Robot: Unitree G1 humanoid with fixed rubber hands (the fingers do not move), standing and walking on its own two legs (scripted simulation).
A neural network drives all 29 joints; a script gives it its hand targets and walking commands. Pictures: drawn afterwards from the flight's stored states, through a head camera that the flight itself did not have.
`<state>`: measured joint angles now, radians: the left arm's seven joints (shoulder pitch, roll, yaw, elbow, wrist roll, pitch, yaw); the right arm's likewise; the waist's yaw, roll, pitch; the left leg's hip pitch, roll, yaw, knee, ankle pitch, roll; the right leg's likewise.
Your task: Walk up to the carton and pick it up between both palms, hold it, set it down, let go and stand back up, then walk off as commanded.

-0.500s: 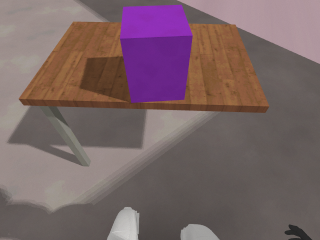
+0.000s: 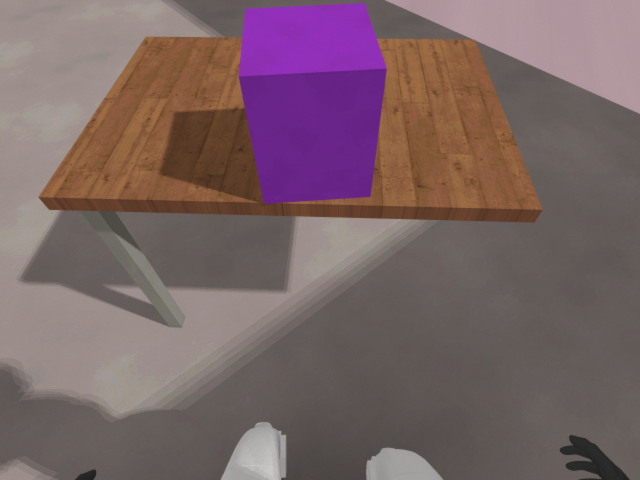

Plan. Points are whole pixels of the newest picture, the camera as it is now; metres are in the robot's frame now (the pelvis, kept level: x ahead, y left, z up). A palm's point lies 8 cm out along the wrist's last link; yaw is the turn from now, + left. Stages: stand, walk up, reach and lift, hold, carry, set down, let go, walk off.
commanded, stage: walk up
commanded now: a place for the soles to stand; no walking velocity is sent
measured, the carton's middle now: (311, 108) +0.69 +0.03 +0.07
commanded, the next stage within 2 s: none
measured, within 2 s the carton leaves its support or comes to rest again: neither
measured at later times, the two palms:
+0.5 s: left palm out of the picture +0.09 +0.35 -0.08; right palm out of the picture +0.10 -0.31 -0.08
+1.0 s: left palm (12, 454) +0.17 +0.39 -0.05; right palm (528, 368) +0.26 -0.27 -0.07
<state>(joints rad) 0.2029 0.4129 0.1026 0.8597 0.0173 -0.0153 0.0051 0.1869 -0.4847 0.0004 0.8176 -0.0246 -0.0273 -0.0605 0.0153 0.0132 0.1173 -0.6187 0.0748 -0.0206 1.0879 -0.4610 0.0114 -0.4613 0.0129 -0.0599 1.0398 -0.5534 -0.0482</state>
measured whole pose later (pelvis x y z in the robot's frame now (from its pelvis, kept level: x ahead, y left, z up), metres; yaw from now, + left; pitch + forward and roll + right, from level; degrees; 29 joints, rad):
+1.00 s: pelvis +0.14 +0.05 +0.02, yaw -1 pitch -3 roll -2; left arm 0.37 0.42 0.10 0.87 0.02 -0.11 0.02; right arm 0.15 -0.47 0.00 0.82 -0.02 -0.06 0.04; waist 0.01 0.10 0.08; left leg -0.50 0.05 0.05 0.86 -0.29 0.05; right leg -0.24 -0.01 -0.03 0.94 -0.54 -0.02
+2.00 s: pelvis +0.23 +0.07 +0.03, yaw -5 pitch +0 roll -2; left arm 0.20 0.40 0.10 0.87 0.02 -0.07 0.02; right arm 0.22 -0.45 0.00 0.82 -0.01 -0.04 0.00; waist -0.01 0.03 0.07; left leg -0.40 0.04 0.04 0.87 -0.47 0.03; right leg -0.44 -0.01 -0.01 0.80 -0.35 0.00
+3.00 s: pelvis +0.24 +0.06 +0.04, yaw -5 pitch -2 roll -1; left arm 0.20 0.39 0.10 0.87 0.02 -0.05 0.01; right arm 0.27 -0.44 0.00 0.82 -0.02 -0.06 0.00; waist -0.01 0.02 0.06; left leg -0.39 0.03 0.02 0.81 -0.40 0.02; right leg -0.42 -0.02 -0.01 0.81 -0.46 -0.02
